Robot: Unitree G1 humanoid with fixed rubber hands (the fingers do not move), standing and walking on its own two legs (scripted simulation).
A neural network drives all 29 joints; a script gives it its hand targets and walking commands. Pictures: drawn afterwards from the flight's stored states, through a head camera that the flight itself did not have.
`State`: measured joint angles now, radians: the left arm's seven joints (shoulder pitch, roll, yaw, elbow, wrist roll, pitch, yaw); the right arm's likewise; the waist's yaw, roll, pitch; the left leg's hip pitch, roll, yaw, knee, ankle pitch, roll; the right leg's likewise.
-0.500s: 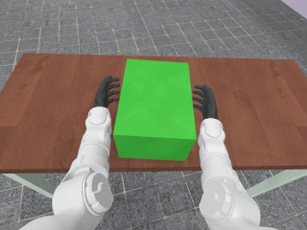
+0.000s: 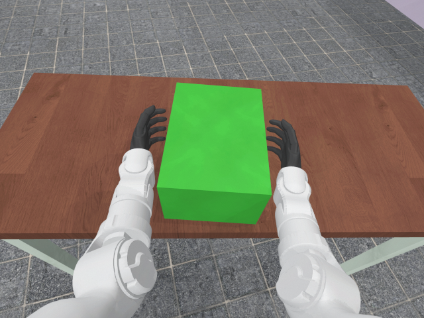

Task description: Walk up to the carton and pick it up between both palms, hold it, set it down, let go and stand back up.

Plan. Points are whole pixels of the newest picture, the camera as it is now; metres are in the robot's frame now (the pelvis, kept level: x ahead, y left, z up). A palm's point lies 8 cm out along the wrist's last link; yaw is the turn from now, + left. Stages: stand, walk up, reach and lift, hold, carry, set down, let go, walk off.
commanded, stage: reach and lift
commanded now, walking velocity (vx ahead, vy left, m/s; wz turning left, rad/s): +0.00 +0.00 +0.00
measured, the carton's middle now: (214, 150) +0.46 +0.03 +0.00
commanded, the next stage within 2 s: none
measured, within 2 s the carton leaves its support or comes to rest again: leaves its support in 0.88 s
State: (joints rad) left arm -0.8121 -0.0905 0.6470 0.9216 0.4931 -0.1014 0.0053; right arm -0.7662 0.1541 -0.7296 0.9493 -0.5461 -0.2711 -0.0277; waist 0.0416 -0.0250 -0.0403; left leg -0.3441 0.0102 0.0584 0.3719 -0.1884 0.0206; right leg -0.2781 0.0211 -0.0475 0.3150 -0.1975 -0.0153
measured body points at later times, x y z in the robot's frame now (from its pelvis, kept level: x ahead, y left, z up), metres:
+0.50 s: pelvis +0.00 +0.00 +0.00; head +0.05 +0.02 +0.45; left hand +0.41 +0.17 +0.06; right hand +0.41 -0.12 +0.06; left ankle -0.01 +0.10 -0.75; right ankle -0.04 -0.10 -0.75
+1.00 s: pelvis -0.02 +0.00 +0.00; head -0.02 +0.02 +0.45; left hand +0.38 +0.17 +0.07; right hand +0.38 -0.12 +0.08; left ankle -0.01 +0.10 -0.75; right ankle -0.04 -0.10 -0.75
